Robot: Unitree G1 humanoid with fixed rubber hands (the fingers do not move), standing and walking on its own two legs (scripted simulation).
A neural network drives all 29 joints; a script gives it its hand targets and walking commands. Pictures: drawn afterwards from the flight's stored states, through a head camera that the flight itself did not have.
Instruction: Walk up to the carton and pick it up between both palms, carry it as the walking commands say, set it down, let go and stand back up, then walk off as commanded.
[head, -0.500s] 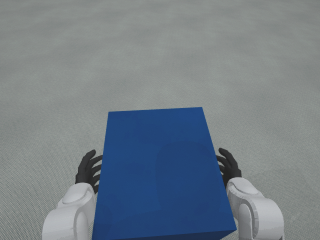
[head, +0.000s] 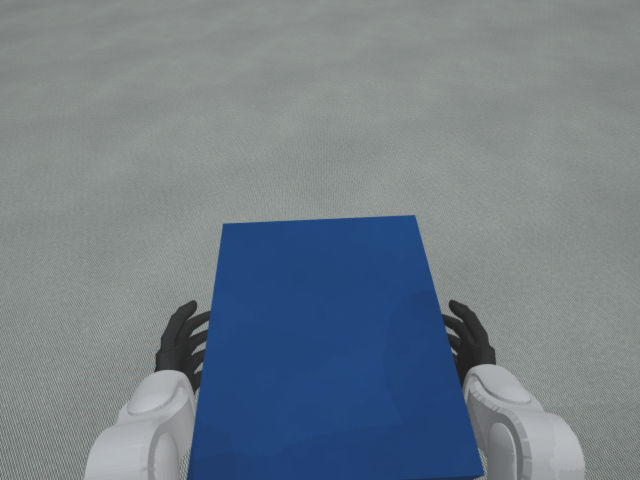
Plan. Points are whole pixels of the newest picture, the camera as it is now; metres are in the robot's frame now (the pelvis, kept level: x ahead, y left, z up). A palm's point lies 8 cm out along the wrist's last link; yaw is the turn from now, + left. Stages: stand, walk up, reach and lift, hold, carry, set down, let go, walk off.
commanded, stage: carry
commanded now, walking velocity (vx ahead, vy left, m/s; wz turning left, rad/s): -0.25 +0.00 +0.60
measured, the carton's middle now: (326, 372) +0.26 -0.01 +0.02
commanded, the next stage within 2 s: none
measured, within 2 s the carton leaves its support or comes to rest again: neither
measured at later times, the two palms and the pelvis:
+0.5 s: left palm out of the picture +0.00 +0.26 +0.09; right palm out of the picture +0.08 -0.04 +0.07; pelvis -0.18 +0.04 +0.00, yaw +18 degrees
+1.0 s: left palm out of the picture -0.27 +0.30 +0.07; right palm out of the picture -0.09 +0.04 +0.05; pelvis -0.37 +0.03 -0.01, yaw +35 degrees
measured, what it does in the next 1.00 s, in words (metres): walks backwards, turning left: left foot, then right foot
